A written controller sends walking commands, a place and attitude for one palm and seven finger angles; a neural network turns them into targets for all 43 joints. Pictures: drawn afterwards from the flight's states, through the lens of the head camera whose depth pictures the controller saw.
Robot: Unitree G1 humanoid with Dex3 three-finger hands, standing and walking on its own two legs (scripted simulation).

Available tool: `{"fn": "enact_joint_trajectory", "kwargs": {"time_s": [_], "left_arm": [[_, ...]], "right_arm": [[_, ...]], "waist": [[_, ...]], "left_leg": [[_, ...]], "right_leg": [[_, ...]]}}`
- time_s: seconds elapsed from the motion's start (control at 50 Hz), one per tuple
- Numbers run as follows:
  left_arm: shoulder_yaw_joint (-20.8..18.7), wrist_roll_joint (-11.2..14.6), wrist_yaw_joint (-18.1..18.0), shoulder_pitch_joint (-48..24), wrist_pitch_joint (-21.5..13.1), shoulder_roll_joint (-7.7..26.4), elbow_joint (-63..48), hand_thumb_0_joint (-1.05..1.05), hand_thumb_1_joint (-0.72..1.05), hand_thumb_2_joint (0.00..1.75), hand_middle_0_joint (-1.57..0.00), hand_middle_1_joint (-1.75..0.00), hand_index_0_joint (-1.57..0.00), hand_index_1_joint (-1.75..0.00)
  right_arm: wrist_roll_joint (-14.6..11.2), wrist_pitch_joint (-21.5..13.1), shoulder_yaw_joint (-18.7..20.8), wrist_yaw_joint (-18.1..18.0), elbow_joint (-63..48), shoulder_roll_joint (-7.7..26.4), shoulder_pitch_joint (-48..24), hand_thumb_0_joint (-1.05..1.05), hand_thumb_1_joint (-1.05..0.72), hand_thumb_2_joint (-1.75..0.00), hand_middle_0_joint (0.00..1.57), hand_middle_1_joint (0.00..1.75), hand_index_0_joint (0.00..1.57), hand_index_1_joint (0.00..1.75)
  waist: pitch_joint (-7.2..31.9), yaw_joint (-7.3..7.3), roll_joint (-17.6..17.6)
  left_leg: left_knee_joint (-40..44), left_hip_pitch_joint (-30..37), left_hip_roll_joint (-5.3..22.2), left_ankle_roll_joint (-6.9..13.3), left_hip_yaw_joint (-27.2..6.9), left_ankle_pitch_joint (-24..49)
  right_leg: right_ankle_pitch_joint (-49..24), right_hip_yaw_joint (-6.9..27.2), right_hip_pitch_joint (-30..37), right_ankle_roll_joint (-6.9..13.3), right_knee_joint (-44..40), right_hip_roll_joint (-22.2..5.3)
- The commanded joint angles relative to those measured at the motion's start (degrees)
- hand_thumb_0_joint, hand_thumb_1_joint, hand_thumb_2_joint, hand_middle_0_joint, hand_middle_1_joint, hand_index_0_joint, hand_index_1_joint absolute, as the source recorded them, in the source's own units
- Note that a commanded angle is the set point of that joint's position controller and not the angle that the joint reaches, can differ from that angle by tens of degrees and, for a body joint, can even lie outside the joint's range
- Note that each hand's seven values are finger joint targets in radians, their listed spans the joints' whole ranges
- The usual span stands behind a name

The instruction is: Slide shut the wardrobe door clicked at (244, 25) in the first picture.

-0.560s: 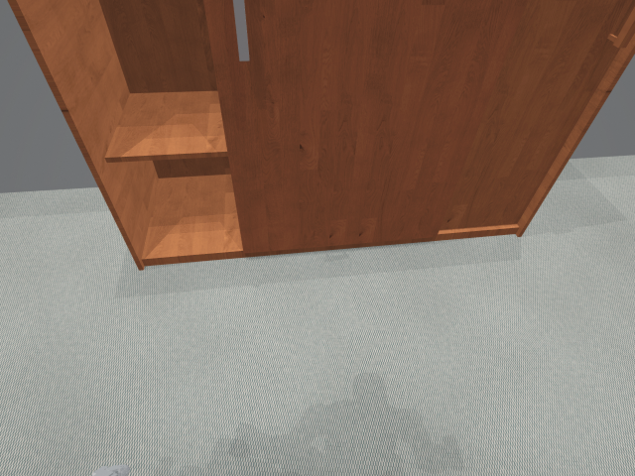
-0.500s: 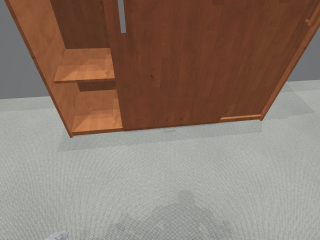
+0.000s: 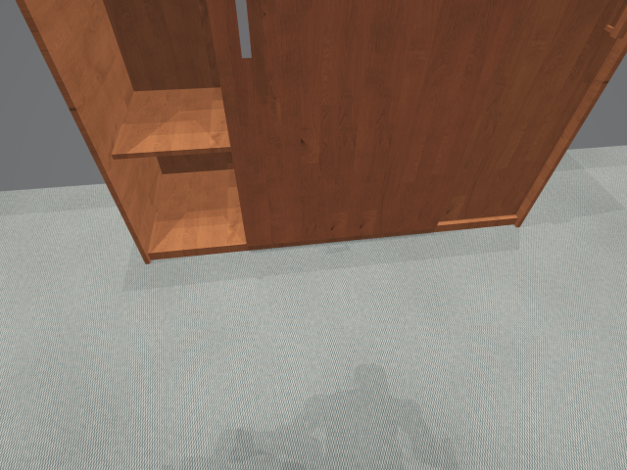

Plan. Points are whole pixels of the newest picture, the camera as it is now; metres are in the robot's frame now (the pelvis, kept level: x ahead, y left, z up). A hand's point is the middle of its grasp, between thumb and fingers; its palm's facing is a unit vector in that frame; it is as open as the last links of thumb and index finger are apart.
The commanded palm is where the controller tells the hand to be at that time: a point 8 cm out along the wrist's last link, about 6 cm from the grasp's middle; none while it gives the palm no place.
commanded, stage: stand and wait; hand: right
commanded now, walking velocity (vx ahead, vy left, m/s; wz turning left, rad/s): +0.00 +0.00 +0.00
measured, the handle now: out of the picture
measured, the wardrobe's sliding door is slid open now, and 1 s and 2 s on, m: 0.40 0.40 0.40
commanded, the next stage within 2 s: look at it before walking up in 0.26 s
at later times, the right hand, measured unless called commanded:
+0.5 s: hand out of the picture +0.09 -0.25 -0.15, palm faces -0.03 +0.94 -0.34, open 7.4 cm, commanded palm none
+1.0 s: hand out of the picture +0.09 -0.25 -0.15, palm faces -0.03 +0.94 -0.34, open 7.4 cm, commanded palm none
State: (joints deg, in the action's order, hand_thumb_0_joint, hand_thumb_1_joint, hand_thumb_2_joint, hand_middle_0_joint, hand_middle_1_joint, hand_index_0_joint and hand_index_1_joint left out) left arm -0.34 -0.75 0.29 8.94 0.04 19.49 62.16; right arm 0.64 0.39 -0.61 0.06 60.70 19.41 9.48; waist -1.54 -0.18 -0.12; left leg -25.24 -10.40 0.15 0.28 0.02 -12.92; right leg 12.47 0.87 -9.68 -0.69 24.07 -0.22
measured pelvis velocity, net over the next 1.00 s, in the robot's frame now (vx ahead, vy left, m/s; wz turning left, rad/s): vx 0.01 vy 0.00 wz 0.00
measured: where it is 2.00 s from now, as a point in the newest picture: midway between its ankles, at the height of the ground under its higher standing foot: outside the picture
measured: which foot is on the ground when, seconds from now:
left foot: down 0.00-1.00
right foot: down 0.00-1.00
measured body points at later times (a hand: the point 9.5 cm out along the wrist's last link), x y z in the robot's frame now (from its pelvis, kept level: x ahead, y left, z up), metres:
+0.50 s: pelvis +0.00 +0.00 +0.00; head +0.01 +0.00 +0.45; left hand +0.08 +0.29 -0.13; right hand +0.09 -0.30 -0.13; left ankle +0.01 +0.12 -0.74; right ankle +0.01 -0.13 -0.74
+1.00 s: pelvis +0.01 +0.00 +0.00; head +0.01 +0.00 +0.45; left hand +0.10 +0.29 -0.13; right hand +0.09 -0.30 -0.13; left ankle +0.01 +0.12 -0.74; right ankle +0.01 -0.13 -0.74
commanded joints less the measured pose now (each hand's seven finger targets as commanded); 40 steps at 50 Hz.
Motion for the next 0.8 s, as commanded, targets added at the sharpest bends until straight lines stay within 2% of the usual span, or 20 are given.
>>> {"fn": "enact_joint_trajectory", "kwargs": {"time_s": [0.0, 0.12, 0.2, 0.32, 0.46, 0.58, 0.78], "left_arm": [[-2.01, 0.08, -0.92, -3.61, -1.79, 11.21, -3.76, 0.0, 0.9, 0.9, -0.2, -0.3, -0.2, -0.3], [-1.96, 0.15, -0.86, -3.46, -1.72, 11.41, -3.17, 0.0, 0.9, 0.9, -0.2, -0.3, -0.2, -0.3], [-1.95, 0.14, -0.87, -3.39, -1.9, 11.58, -2.87, 0.0, 0.9, 0.9, -0.2, -0.3, -0.2, -0.3], [-1.92, 0.21, -0.86, -3.9, -1.79, 11.48, -2.83, 0.0, 0.9, 0.9, -0.2, -0.3, -0.2, -0.3], [-1.86, 0.14, -0.88, -4.52, -1.9, 11.51, -2.85, 0.0, 0.9, 0.9, -0.2, -0.3, -0.2, -0.3], [-1.88, 0.23, -0.97, -4.83, -2.08, 11.57, -2.87, 0.0, 0.9, 0.9, -0.2, -0.3, -0.2, -0.3], [-1.78, 0.28, -1.09, -5.26, -1.98, 11.66, -2.79, 0.0, 0.9, 0.9, -0.2, -0.3, -0.2, -0.3]], "right_arm": [[-0.11, -1.82, 2.74, -0.65, -3.51, 12.0, -3.9, 0.0, -0.9, -0.9, 0.2, 0.3, 0.2, 0.3], [-0.04, -1.75, 2.77, -0.61, -3.02, 12.11, -3.75, 0.0, -0.9, -0.9, 0.2, 0.3, 0.2, 0.3], [-0.06, -1.83, 2.67, -0.62, -2.81, 12.07, -3.88, 0.0, -0.9, -0.9, 0.2, 0.3, 0.2, 0.3], [0.0, -1.94, 2.71, -0.67, -2.81, 12.1, -3.99, 0.0, -0.9, -0.9, 0.2, 0.3, 0.2, 0.3], [0.03, -1.89, 2.67, -0.66, -2.91, 12.06, -4.28, 0.0, -0.9, -0.9, 0.2, 0.3, 0.2, 0.3], [-0.01, -2.02, 2.68, -0.71, -2.87, 11.88, -4.08, 0.0, -0.9, -0.9, 0.2, 0.3, 0.2, 0.3], [-0.06, -2.08, 2.64, -0.75, -2.64, 12.03, -3.77, 0.0, -0.9, -0.9, 0.2, 0.3, 0.2, 0.3]], "waist": [[2.43, 0.19, -0.13], [1.66, 0.32, -0.46], [2.89, 0.23, -0.47], [2.35, 0.22, -1.04], [2.49, 0.27, 0.04], [4.28, 0.32, -0.05], [4.02, 0.28, 0.08]], "left_leg": [[6.29, 0.34, 6.63, 1.83, -6.58, 1.56], [6.89, -0.29, 6.52, 1.74, -6.76, -0.01], [6.6, 0.59, 6.63, 1.69, -6.6, 2.19], [6.68, 0.42, 6.7, 1.72, -6.48, 4.02], [6.58, 0.88, 6.68, 1.56, -6.19, 4.98], [5.93, 2.43, 6.85, 1.51, -5.71, 9.42], [6.37, 2.99, 7.0, 1.53, -5.6, 11.69]], "right_leg": [[-4.05, 4.82, -0.68, 2.16, -4.63, -5.79], [-3.02, 5.02, -0.88, 2.24, -5.03, -5.85], [-4.77, 5.1, -0.07, 2.24, -5.1, -6.03], [-6.05, 4.96, 0.23, 2.13, -4.9, -6.03], [-6.64, 4.99, 0.6, 2.14, -5.44, -6.17], [-9.93, 4.81, 2.17, 2.17, -5.18, -6.41], [-11.28, 4.55, 3.09, 1.98, -5.35, -6.49]]}}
